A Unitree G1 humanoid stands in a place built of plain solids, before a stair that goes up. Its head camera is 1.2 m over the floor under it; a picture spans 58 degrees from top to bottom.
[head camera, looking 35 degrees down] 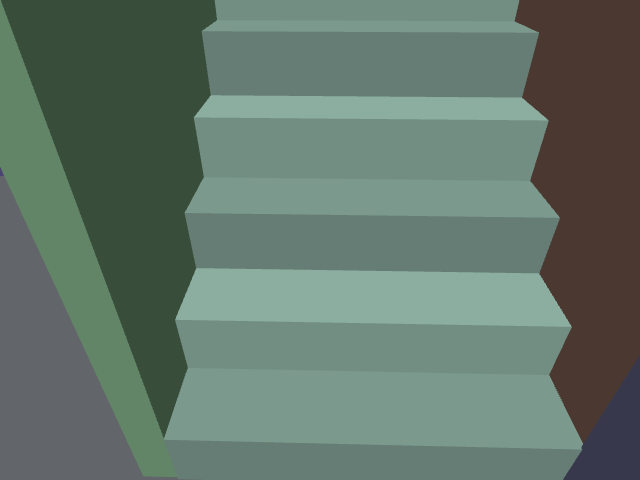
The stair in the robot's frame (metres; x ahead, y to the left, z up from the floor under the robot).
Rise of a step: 0.19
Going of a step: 0.22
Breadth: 1.02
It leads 1 degrees to the right of straight ahead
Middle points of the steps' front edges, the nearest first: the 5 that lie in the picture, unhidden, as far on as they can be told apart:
0.57 -0.13 0.19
0.79 -0.13 0.39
1.00 -0.14 0.58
1.22 -0.14 0.77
1.43 -0.15 0.97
